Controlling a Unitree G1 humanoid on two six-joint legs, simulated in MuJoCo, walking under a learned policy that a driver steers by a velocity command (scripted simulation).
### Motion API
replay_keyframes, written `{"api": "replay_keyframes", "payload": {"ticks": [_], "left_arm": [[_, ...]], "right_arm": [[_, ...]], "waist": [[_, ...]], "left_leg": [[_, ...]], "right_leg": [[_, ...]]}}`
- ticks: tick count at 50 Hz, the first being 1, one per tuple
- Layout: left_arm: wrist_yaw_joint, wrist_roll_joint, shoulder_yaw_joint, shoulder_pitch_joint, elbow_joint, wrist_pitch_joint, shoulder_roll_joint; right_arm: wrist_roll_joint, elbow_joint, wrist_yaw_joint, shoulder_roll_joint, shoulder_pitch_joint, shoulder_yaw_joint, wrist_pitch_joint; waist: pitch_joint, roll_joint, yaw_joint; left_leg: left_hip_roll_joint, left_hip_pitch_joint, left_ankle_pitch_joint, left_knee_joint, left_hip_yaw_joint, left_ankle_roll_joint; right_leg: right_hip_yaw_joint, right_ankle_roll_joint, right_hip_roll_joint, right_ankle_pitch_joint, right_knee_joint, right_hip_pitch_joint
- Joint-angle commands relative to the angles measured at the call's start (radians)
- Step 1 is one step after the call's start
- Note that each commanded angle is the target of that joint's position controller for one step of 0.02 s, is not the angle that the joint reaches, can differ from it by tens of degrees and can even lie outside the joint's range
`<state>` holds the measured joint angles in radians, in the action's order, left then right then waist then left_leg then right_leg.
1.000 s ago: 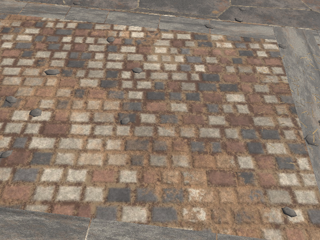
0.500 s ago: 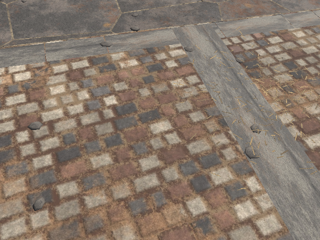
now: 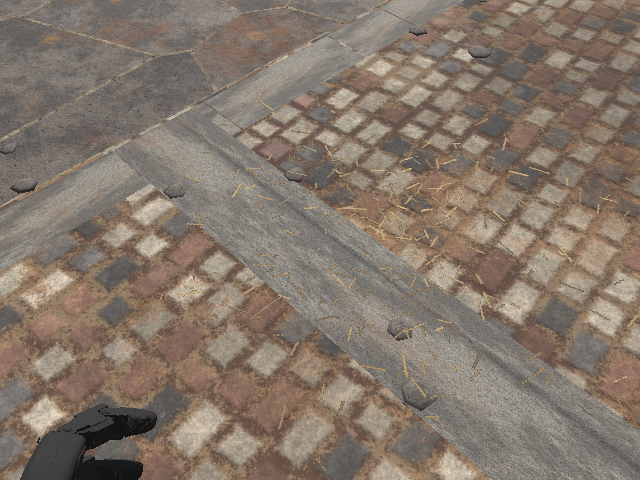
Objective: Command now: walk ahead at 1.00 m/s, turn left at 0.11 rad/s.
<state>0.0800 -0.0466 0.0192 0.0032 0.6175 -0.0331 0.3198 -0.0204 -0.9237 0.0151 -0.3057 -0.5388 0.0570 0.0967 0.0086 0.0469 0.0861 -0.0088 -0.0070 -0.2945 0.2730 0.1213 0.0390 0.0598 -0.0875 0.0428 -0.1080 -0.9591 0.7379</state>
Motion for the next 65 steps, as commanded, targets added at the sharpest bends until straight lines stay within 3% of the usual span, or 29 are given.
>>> {"api": "replay_keyframes", "payload": {"ticks": [1, 4, 6, 7, 8, 9, 11, 13, 18, 22, 24, 27, 28, 29, 30, 31, 33, 35, 37, 41, 46, 48, 50, 51, 52, 53, 55, 58, 65], "left_arm": [[0.02, 0.007, -0.018, 0.056, -0.071, -0.021, 0.016], [-0.009, 0.004, -0.002, 0.02, -0.052, -0.034, 0.06], [-0.044, -0.01, 0.032, -0.297, 0.047, -0.046, 0.118], [-0.07, -0.035, 0.06, -0.458, 0.073, -0.05, 0.206], [-0.084, -0.05, 0.079, -0.473, 0.062, -0.053, 0.292], [-0.083, -0.024, 0.076, -0.431, 0.063, -0.045, 0.242], [-0.076, -0.004, 0.047, -0.3, 0.084, -0.057, 0.102], [-0.079, 0.009, 0.035, -0.279, 0.105, -0.069, 0.054], [-0.073, 0.03, 0.027, -0.326, 0.179, -0.108, 0.001], [-0.087, 0.026, 0.035, -0.329, 0.201, -0.113, 0.047], [-0.098, 0.027, 0.042, -0.363, 0.209, -0.107, 0.097], [-0.122, 0.012, 0.069, -0.334, 0.188, -0.06, 0.197], [-0.12, 0.006, 0.076, -0.288, 0.167, -0.04, 0.211], [-0.104, 0.002, 0.074, -0.279, 0.168, -0.032, 0.182], [-0.087, -0.015, 0.027, -0.282, 0.122, -0.048, 0.005], [-0.084, 0.012, 0.021, -0.315, -0.001, -0.074, 0.038], [-0.085, 0.005, 0.018, -0.214, 0.005, -0.109, 0.1], [-0.089, -0.023, 0.007, -0.209, 0.01, -0.08, 0.074], [-0.085, -0.031, 0.0, -0.209, 0.005, -0.034, 0.052], [-0.061, -0.002, -0.026, 0.02, -0.091, -0.025, -0.002], [-0.063, 0.023, -0.02, 0.082, -0.119, -0.036, 0.035], [-0.076, 0.02, 0.006, -0.047, -0.077, -0.042, 0.092], [-0.106, 0.015, 0.048, -0.407, 0.014, -0.05, 0.165], [-0.125, -0.012, 0.066, -0.606, 0.05, -0.056, 0.22], [-0.107, -0.028, 0.084, -0.481, 0.053, -0.054, 0.305], [-0.09, -0.015, 0.075, -0.341, 0.02, -0.047, 0.177], [-0.077, -0.009, 0.054, -0.299, 0.05, -0.048, 0.076], [-0.074, 0.008, 0.037, -0.383, 0.148, -0.074, 0.037], [-0.06, 0.038, 0.039, -0.455, 0.213, -0.102, 0.083]], "right_arm": [[0.019, 0.1, 0.011, -0.133, 0.144, 0.015, 0.03], [0.013, 0.073, 0.009, -0.209, 0.086, 0.03, 0.02], [0.015, 0.065, 0.002, -0.224, 0.085, 0.033, 0.006], [0.012, 0.094, 0.005, -0.143, 0.075, 0.014, 0.006], [0.039, 0.148, 0.008, 0.014, -0.003, -0.014, 0.006], [0.043, 0.159, 0.004, -0.061, 0.066, 0.002, -0.003], [0.026, 0.159, 0.013, -0.058, 0.171, 0.004, -0.016], [0.007, 0.141, 0.03, -0.027, 0.143, 0.004, -0.049], [-0.006, 0.227, 0.058, 0.016, 0.349, -0.01, -0.091], [-0.001, 0.281, 0.084, -0.005, 0.49, -0.025, -0.086], [0.0, 0.286, 0.087, -0.019, 0.514, -0.027, -0.084], [0.006, 0.217, 0.065, -0.101, 0.241, 0.001, -0.086], [0.005, 0.157, 0.049, -0.149, 0.036, 0.029, -0.085], [0.01, 0.115, 0.022, -0.195, -0.057, 0.059, -0.086], [0.021, 0.117, 0.008, -0.268, 0.045, 0.075, -0.098], [-0.001, 0.173, 0.01, -0.351, 0.094, 0.094, -0.109], [0.003, 0.182, -0.005, -0.231, 0.139, 0.076, -0.1], [0.008, 0.18, -0.015, -0.189, 0.19, 0.059, -0.068], [0.015, 0.179, -0.013, -0.156, 0.204, 0.044, -0.041], [0.019, 0.186, -0.004, -0.167, 0.182, 0.053, -0.021], [0.025, 0.179, -0.002, -0.192, 0.131, 0.071, -0.025], [0.017, 0.175, -0.01, -0.217, 0.141, 0.075, -0.023], [0.0, 0.178, -0.004, -0.219, 0.204, 0.068, -0.014], [-0.011, 0.204, -0.009, -0.072, 0.216, 0.027, 0.0], [0.045, 0.249, 0.003, 0.012, 0.029, -0.004, 0.001], [0.007, 0.205, -0.011, -0.072, 0.106, -0.006, -0.019], [-0.015, 0.228, 0.011, -0.101, 0.269, -0.002, -0.027], [-0.027, 0.27, 0.038, -0.049, 0.327, -0.023, -0.047], [-0.019, 0.385, 0.068, -0.039, 0.615, -0.063, -0.037]], "waist": [[-0.137, -0.094, -0.101], [-0.069, -0.11, -0.121], [0.126, -0.118, -0.276], [0.26, -0.012, -0.323], [0.396, 0.238, -0.23], [0.346, 0.158, -0.229], [0.064, 0.031, -0.157], [0.016, 0.076, -0.091], [-0.1, 0.034, -0.067], [-0.148, -0.018, -0.059], [-0.13, -0.021, -0.054], [0.041, 0.063, 0.105], [0.129, 0.054, 0.196], [0.145, -0.043, 0.212], [0.039, -0.307, 0.07], [0.259, -0.332, 0.013], [0.044, -0.002, -0.018], [-0.04, 0.075, -0.101], [-0.071, 0.065, -0.139], [-0.115, -0.002, -0.069], [-0.047, -0.093, -0.007], [0.036, -0.101, -0.064], [0.207, -0.078, -0.267], [0.313, 0.1, -0.312], [0.38, 0.456, -0.125], [0.201, 0.177, -0.129], [0.046, -0.053, -0.132], [-0.023, 0.026, -0.097], [-0.133, -0.003, -0.112]], "left_leg": [[-0.198, -0.311, 0.275, -0.311, -0.16, -0.188], [-0.218, -0.092, 0.745, -0.116, -0.138, -0.18], [-0.162, -0.169, 0.825, 0.344, -0.109, -0.156], [-0.093, -0.387, 0.45, 0.704, -0.099, -0.15], [0.015, -0.66, -0.207, 1.042, -0.166, -0.145], [-0.004, -0.746, -0.114, 1.142, -0.209, -0.162], [-0.088, -0.772, 0.043, 1.057, -0.189, -0.151], [-0.12, -0.699, 0.06, 1.019, -0.186, -0.126], [-0.145, -0.802, 0.21, 0.918, -0.132, -0.111], [-0.091, -0.678, 0.378, 0.602, -0.014, -0.161], [-0.012, -0.561, 0.391, 0.495, 0.072, -0.199], [0.092, -0.265, 0.221, 0.485, 0.087, -0.253], [0.107, -0.049, 0.142, 0.459, 0.035, -0.286], [0.094, 0.131, 0.074, 0.383, -0.057, -0.318], [-0.055, 0.2, 0.245, 0.404, -0.335, -0.36], [-0.208, 0.425, -0.01, 0.14, -0.846, -0.553], [-0.233, 0.175, -0.165, -0.063, -0.9, -0.466], [-0.149, -0.098, 0.032, -0.053, -0.723, -0.424], [-0.082, -0.28, 0.099, -0.079, -0.607, -0.412], [0.032, -0.398, 0.234, -0.11, -0.476, -0.347], [-0.004, -0.183, 0.484, -0.011, -0.523, -0.266], [-0.023, -0.075, 0.734, 0.138, -0.518, -0.227], [0.016, -0.168, 0.771, 0.576, -0.448, -0.187], [0.075, -0.354, 0.238, 0.942, -0.381, -0.188], [0.181, -0.645, -0.18, 1.136, -0.296, -0.15], [0.074, -0.753, -0.072, 1.176, -0.278, -0.165], [0.016, -0.711, 0.033, 1.063, -0.254, -0.147], [-0.012, -0.694, 0.016, 0.946, -0.283, -0.133], [-0.01, -0.62, 0.313, 0.477, -0.099, -0.115]], "right_leg": [[-0.101, 0.01, 0.005, 0.127, 0.229, -0.287], [-0.11, 0.001, -0.047, -0.009, 0.34, -0.38], [-0.103, -0.008, -0.078, -0.073, 0.395, -0.779], [0.128, -0.013, 0.148, -0.357, 0.409, -1.027], [0.598, -0.043, 0.407, -0.697, 0.585, -1.176], [0.723, -0.054, 0.406, -0.751, 0.719, -1.061], [0.379, -0.043, 0.305, -0.415, 0.705, -0.804], [0.187, -0.019, 0.25, -0.21, 0.742, -0.677], [-0.123, 0.002, 0.2, 0.134, 0.827, -0.637], [-0.314, 0.044, 0.144, 0.354, 0.874, -0.64], [-0.357, 0.067, 0.148, 0.746, 0.804, -0.713], [-0.339, 0.073, 0.205, 1.236, 0.394, -0.799], [-0.307, 0.053, 0.216, 1.172, 0.114, -0.716], [-0.306, 0.058, 0.116, 0.643, -0.269, -0.544], [-0.252, 0.086, -0.064, -0.362, -0.666, -0.165], [-0.032, 0.102, -0.107, -0.389, -0.793, 0.111], [0.04, 0.092, 0.002, -0.238, -0.588, 0.141], [0.042, 0.121, 0.058, -0.245, -0.436, -0.005], [0.023, 0.155, 0.092, -0.275, -0.296, -0.097], [-0.046, 0.165, 0.07, 0.045, 0.109, -0.207], [-0.035, 0.126, -0.008, 0.192, 0.397, -0.328], [-0.046, 0.102, -0.052, 0.092, 0.432, -0.469], [-0.048, 0.064, -0.016, -0.073, 0.403, -0.831], [0.217, 0.051, 0.201, -0.443, 0.418, -1.034], [0.905, -0.073, 0.402, -0.666, 0.728, -1.122], [0.87, -0.104, 0.362, -0.818, 0.747, -0.986], [0.517, -0.085, 0.26, -0.498, 0.72, -0.759], [0.306, -0.055, 0.177, -0.296, 0.762, -0.647], [-0.023, -0.048, 0.118, 0.155, 0.957, -0.546]]}}
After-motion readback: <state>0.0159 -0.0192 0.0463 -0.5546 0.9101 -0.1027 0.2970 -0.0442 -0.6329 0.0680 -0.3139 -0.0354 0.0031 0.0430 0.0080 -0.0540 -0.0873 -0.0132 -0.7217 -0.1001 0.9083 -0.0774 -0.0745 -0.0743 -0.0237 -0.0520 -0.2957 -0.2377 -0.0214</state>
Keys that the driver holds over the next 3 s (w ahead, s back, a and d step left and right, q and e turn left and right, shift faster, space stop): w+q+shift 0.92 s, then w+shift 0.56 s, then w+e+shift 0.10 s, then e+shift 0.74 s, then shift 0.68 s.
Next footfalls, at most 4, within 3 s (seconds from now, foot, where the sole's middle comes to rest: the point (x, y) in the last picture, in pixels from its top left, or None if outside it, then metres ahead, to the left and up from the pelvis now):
0.14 right None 0.31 -0.12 -0.77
0.58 left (241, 400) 0.69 0.15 -0.77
1.00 right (201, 253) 1.12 0.25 -0.77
1.46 left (34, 242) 1.20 0.71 -0.77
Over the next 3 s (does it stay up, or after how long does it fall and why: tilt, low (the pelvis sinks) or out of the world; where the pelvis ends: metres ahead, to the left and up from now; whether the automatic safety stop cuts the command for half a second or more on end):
stays up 1.44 0.98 0.01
